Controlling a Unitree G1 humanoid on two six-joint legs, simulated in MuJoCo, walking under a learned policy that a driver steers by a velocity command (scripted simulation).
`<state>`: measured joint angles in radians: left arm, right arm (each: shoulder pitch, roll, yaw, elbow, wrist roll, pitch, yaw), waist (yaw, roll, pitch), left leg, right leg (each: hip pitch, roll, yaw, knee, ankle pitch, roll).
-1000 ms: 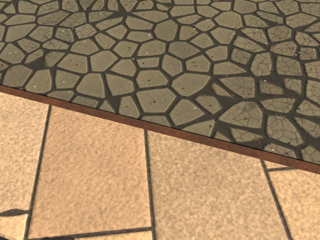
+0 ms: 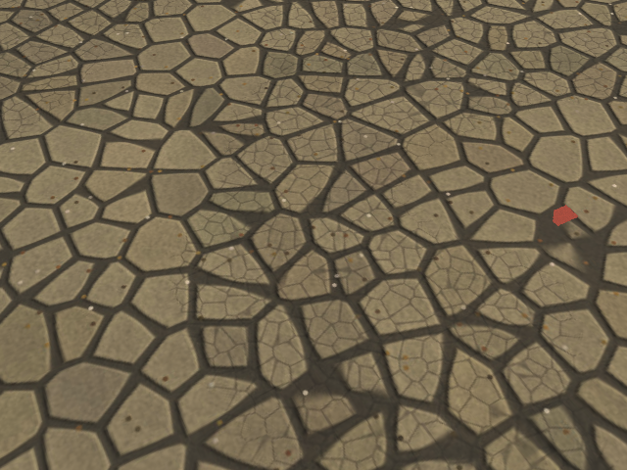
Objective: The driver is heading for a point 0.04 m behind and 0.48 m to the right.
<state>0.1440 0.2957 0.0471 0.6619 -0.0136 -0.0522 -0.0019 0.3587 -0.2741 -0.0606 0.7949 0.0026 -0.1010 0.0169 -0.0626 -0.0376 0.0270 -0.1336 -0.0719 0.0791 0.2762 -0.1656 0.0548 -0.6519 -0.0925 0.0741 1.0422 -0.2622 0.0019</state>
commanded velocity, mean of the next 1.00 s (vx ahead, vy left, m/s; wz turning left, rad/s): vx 0.12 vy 0.00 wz -0.35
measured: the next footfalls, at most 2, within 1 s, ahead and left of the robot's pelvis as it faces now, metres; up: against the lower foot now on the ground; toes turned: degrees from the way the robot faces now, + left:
right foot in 0.20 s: +0.28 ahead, -0.15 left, +0.00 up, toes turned +0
left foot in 0.62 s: +0.26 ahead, +0.08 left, +0.00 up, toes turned -9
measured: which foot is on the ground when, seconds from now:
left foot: down 0.00-0.20, up 0.22-0.60, down 0.62-1.00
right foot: up 0.00-0.18, down 0.20-0.62, up 0.64-1.00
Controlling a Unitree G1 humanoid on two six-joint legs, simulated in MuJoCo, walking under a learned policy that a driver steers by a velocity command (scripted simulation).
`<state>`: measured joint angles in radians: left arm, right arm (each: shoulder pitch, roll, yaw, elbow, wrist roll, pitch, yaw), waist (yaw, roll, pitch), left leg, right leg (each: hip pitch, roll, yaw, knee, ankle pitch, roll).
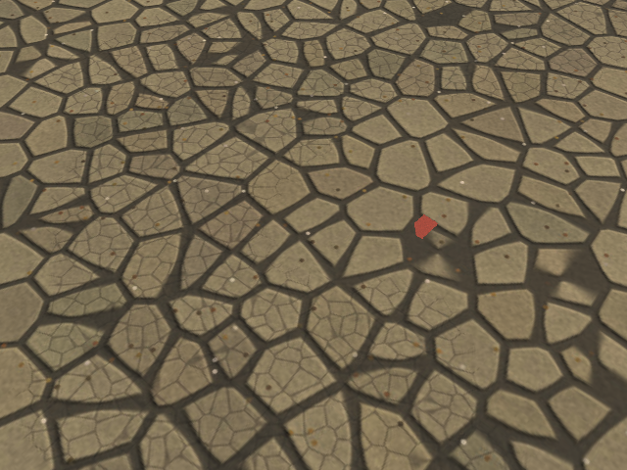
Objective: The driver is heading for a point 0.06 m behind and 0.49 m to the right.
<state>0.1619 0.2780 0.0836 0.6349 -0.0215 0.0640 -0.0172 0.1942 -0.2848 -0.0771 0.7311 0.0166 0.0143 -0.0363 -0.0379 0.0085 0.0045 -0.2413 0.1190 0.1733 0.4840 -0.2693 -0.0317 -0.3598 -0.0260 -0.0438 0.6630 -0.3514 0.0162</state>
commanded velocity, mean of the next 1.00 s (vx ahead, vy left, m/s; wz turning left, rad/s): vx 0.30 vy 0.00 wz -0.59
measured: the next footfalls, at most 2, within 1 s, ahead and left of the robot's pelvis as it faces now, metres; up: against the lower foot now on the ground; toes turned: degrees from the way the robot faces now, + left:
right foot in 0.04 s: +0.03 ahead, -0.12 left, +0.00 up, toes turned -4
left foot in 0.48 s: +0.38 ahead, +0.05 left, +0.00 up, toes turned -19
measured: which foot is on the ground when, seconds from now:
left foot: down 0.00-0.04, up 0.06-0.46, down 0.48-0.96, up 0.98-1.00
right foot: up 0.00-0.02, down 0.04-0.50, up 0.52-0.94, down 0.96-1.00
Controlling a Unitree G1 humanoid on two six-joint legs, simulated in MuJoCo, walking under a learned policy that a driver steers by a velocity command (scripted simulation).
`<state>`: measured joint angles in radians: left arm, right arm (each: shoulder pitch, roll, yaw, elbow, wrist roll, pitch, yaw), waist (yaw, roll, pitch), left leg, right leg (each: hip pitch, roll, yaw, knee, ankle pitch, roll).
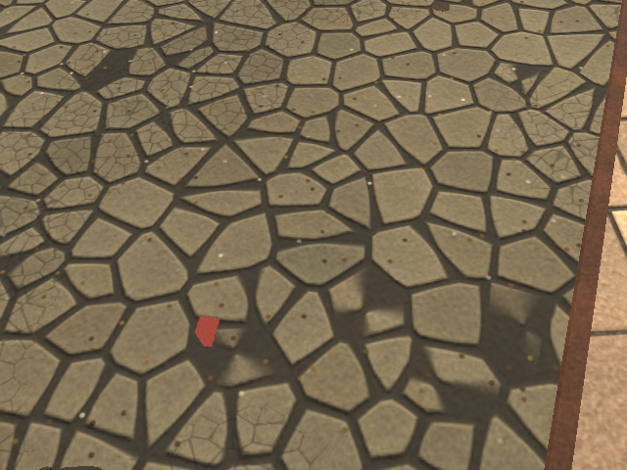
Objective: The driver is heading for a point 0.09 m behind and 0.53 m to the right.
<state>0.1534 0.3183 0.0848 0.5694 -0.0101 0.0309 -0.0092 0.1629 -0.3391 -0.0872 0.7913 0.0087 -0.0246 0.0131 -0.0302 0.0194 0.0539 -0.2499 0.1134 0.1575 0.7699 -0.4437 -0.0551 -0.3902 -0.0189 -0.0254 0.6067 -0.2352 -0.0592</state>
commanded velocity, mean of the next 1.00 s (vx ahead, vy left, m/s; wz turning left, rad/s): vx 0.05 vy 0.00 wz -0.60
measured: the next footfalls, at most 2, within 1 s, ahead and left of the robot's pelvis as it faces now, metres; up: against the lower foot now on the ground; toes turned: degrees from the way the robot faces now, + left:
left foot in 0.40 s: +0.22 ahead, +0.10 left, +0.00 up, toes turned -18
right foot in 0.82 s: +0.09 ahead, -0.14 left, +0.00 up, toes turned -31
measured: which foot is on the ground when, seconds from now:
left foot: up 0.00-0.38, down 0.40-0.82, up 0.84-1.00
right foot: down 0.00-0.40, up 0.42-0.80, down 0.82-1.00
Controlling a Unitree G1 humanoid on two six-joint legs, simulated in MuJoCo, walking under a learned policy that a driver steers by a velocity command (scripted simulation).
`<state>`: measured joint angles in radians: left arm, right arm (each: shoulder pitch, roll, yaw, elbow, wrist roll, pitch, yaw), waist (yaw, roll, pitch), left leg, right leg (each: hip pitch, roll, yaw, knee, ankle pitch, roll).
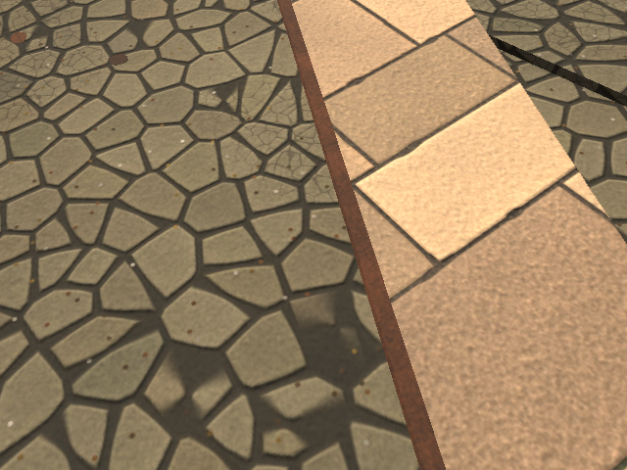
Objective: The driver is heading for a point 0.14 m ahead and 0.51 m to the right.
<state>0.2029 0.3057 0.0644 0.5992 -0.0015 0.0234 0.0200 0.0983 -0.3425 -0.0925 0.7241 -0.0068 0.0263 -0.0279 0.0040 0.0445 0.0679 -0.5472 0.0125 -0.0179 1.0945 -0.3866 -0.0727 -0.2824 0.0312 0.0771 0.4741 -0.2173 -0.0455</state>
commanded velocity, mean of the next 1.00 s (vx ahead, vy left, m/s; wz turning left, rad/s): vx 0.24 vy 0.00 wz -0.36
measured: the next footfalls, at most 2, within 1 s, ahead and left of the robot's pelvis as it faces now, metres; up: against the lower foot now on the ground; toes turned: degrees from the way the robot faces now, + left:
left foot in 0.28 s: +0.08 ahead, +0.13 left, +0.00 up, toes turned -16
right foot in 0.70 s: +0.09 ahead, -0.15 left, +0.00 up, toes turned -16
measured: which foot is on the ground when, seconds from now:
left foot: up 0.00-0.26, down 0.28-0.70, up 0.72-1.00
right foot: down 0.00-0.28, up 0.30-0.68, down 0.70-1.00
